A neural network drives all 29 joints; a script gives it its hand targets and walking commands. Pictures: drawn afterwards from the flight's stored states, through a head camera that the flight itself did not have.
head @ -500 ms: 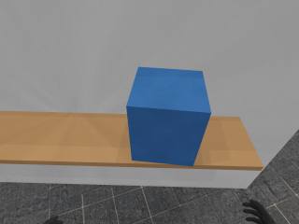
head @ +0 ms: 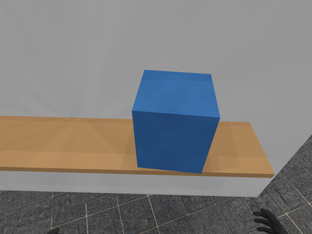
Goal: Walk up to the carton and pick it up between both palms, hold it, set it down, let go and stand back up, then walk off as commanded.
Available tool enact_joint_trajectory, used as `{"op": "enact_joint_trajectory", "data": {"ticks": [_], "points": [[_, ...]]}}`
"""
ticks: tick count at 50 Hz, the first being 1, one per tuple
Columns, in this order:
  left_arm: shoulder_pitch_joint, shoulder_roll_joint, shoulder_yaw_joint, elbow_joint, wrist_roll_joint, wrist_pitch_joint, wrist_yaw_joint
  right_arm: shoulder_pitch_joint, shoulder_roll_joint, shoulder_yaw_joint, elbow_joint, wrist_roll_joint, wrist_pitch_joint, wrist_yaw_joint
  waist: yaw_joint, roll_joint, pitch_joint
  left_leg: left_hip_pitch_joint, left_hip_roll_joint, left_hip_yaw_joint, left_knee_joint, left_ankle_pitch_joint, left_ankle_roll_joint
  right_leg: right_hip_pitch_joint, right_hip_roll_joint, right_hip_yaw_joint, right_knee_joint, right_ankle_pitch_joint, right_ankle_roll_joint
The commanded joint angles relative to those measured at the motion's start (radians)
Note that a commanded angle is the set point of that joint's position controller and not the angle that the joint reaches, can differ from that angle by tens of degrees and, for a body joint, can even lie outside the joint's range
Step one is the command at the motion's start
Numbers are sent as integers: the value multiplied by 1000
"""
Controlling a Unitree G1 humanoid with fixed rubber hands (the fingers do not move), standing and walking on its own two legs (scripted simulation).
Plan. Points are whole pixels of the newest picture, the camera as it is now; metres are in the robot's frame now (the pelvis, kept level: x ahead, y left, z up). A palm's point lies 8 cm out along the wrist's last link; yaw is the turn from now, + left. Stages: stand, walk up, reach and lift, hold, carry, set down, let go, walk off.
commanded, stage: walk off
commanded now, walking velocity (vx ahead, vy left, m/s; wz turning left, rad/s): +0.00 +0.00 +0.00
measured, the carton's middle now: (173, 122) +0.46 -0.03 +0.05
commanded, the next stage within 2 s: none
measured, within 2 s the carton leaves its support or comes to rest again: neither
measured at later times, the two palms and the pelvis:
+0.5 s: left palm out of the picture +0.05 +0.28 -0.08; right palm out of the picture +0.09 -0.35 -0.11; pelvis -0.05 -0.05 -0.02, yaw -1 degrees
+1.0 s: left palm out of the picture -0.13 +0.23 -0.08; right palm out of the picture -0.16 -0.39 -0.14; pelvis -0.24 -0.08 -0.03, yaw -1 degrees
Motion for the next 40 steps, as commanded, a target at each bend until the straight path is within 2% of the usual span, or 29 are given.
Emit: {"op": "enact_joint_trajectory", "data": {"ticks": [1, 8, 9, 10, 12, 13, 14, 15, 16, 18, 19, 21, 22, 23, 24, 25, 26, 27, 28, 30, 31, 33, 34, 37, 40], "points": [[-69, 184, 53, 2, -18, -35, -4, -30, -230, -29, 15, 4, -20, -10, -2, 67, 15, -61, 82, -88, -115, 17, 49, -43, -105, 57, -33, 51, -40], [-72, 180, 51, 8, -20, -33, -2, -34, -233, -29, 18, 5, -20, -12, -2, 66, 19, -62, 85, -91, -121, 6, 50, -47, -106, 58, -34, 49, -39], [-108, 261, 75, -3, -22, -20, 9, -5, -301, -23, 35, 3, -5, -25, -16, 58, 81, -62, 75, -45, 14, 354, 69, -151, -73, 49, 103, 340, -57], [-94, 255, 73, 2, -33, -13, 13, -2, -317, -17, 39, 10, 0, -33, -16, 93, 40, -37, 97, -52, 52, 475, 96, -150, -49, 24, 179, 361, -66], [-65, 227, 79, -7, -26, 2, 22, 5, -336, -27, 30, 12, 11, -31, -12, 152, 16, -94, 175, -101, 26, 558, 175, -137, 18, -23, 322, 157, -52], [-51, 202, 81, -12, -14, 15, 24, -7, -338, -34, 10, 6, 18, -27, -10, 222, 17, -140, 250, -160, -18, 572, 236, -148, 50, -42, 428, -118, -38], [-41, 180, 84, -22, 3, 32, 25, -6, -336, -46, -16, -6, 27, -25, -14, 254, 33, -183, 312, -205, -61, 534, 292, -185, 69, -58, 541, -363, -22], [-30, 175, 90, -29, 14, 45, 25, -9, -336, -52, -48, -17, 34, -26, -11, 248, 57, -236, 329, -214, -82, 495, 322, -206, 70, -36, 639, -410, -13], [-17, 177, 93, -35, 13, 52, 24, -38, -332, -53, -73, -24, 39, -30, 2, 239, 70, -279, 321, -198, -90, 451, 321, -204, 58, -9, 681, -402, -13], [21, 173, 90, -39, 5, 50, 19, -91, -313, -48, -110, -38, 47, -36, 24, 218, 44, -280, 273, -143, -46, 468, 281, -178, 25, 7, 622, -326, -23], [26, 171, 88, -45, 7, 48, 15, -92, -315, -49, -117, -41, 52, -39, 21, 218, 26, -243, 257, -129, -14, 456, 251, -180, 8, 5, 534, -292, -31], [52, 160, 82, -42, 9, 40, 9, -91, -323, -48, -114, -35, 65, -40, 30, 204, -11, -174, 221, -113, 69, 392, 200, -145, -5, -18, 288, -194, -42], [70, 176, 83, -38, 10, 30, 9, -80, -319, -43, -108, -29, 74, -36, 33, 152, -17, -173, 182, -85, 148, 314, 159, -104, -6, -10, 126, -109, -44], [60, 222, 90, -47, 12, 19, 14, -32, -298, -36, -92, -25, 81, -34, 23, -2, -8, -184, 89, -31, 297, 136, 104, -105, -55, 98, -22, 54, -38], [45, 315, 115, -65, 10, 16, 22, -14, -257, -24, -94, -18, 78, -37, 30, -237, 30, -341, -64, 55, 507, -277, 20, -107, -248, 382, -76, 265, -99], [-17, 320, 112, -111, 10, 19, 26, 9, -234, -18, -91, -18, 87, -54, 9, -171, 61, -324, -98, -27, 671, -420, 9, -218, -314, 464, -91, 295, -162], [-53, 303, 112, -129, 12, 19, 28, 32, -248, -31, -90, -23, 96, -59, -7, -116, 77, -302, -100, -91, 741, -406, 13, -271, -300, 431, -96, 217, -183], [-71, 270, 111, -141, 9, 21, 28, 14, -261, -47, -103, -23, 102, -62, 1, -96, 121, -327, -116, -127, 784, -359, 21, -299, -271, 414, -111, 146, -158], [-100, 244, 112, -156, 5, 24, 35, 11, -258, -54, -110, -21, 100, -60, -4, -73, 146, -360, -109, -145, 790, -302, 20, -251, -233, 366, -96, 203, -125], [-95, 214, 110, -145, -4, 18, 45, 27, -250, -50, -84, -23, 100, -57, -3, -104, 101, -380, -112, -153, 779, -220, 12, -121, -177, 280, -34, 357, -70], [-77, 208, 112, -137, -4, 20, 49, 38, -244, -43, -66, -25, 104, -57, 5, -125, 70, -385, -125, -155, 789, -212, 9, -77, -174, 276, -19, 363, -62], [-40, 195, 112, -131, 0, 19, 59, 44, -240, -40, -34, -28, 112, -54, 26, -114, 32, -390, -137, -165, 797, -213, -2, -19, -185, 301, -13, 346, -73], [-23, 194, 113, -134, 2, 20, 63, 46, -235, -40, -29, -29, 114, -53, 33, -103, 15, -391, -142, -163, 791, -208, -3, 2, -188, 308, -13, 319, -71], [3, 195, 120, -133, 2, 21, 70, 87, -233, -44, -5, -27, 121, -51, 37, -130, -44, -377, -157, -157, 773, -207, 2, 43, -194, 331, -41, 185, -55], [-6, 199, 126, -138, 3, 26, 70, 145, -240, -51, 13, -25, 125, -49, 23, -155, -71, -326, -160, -140, 752, -209, 9, 13, -190, 331, -100, -14, -41]]}}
